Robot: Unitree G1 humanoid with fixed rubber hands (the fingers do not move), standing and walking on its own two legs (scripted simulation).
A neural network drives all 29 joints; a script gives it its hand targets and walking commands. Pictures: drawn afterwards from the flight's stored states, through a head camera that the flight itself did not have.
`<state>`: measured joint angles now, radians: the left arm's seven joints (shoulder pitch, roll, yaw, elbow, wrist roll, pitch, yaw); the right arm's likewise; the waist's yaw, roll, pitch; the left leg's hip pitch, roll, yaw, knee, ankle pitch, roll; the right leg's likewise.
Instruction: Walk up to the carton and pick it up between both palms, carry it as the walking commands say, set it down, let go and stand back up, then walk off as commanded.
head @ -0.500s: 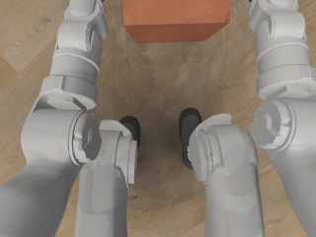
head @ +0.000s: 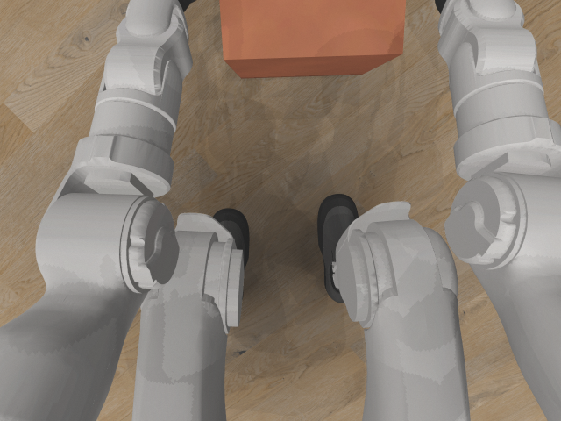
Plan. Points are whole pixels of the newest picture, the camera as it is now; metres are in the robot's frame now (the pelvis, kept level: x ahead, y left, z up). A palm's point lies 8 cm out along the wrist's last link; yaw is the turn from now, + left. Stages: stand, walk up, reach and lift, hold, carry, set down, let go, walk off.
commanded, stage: set down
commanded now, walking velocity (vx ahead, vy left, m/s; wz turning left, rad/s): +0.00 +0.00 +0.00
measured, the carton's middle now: out of the picture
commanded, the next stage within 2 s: let go in 1.96 s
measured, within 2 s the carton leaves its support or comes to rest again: neither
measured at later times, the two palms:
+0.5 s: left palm out of the picture +0.56 +0.12 -0.20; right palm out of the picture +0.52 -0.24 -0.21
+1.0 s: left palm out of the picture +0.56 +0.11 -0.12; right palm out of the picture +0.55 -0.25 -0.12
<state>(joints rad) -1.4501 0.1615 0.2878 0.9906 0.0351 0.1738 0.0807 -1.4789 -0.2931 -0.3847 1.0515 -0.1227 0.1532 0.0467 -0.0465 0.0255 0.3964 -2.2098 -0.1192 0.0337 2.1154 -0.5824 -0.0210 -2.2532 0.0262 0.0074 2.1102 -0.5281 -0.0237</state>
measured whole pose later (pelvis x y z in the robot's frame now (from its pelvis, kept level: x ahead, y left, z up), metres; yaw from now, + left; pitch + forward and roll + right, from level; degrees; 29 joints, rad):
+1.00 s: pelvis -0.02 +0.00 +0.01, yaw +0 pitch +28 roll +2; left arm -1.53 0.31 0.12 0.94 -0.21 0.25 0.20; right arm -1.55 -0.42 -0.26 0.98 0.09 0.19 -0.07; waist -0.05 0.03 0.52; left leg -2.04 -0.12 0.03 2.12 -0.58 -0.02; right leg -2.08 0.02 0.01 2.12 -0.52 -0.02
